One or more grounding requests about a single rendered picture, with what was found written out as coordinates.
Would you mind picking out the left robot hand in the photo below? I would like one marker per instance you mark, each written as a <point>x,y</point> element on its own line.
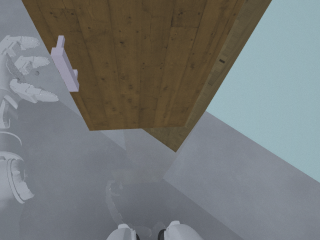
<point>9,47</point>

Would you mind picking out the left robot upper arm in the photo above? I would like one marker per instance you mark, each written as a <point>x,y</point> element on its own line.
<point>17,185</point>

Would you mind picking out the robot left thigh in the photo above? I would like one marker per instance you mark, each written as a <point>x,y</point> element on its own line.
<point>123,234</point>

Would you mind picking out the handle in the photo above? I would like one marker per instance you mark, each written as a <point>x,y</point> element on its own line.
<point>60,58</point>

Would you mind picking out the left robot forearm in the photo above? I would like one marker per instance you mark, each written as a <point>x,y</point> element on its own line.
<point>10,130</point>

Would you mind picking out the cupboard door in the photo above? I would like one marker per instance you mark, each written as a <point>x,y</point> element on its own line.
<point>141,63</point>

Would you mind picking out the robot left shin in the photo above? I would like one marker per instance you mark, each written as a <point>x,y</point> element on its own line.
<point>123,226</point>

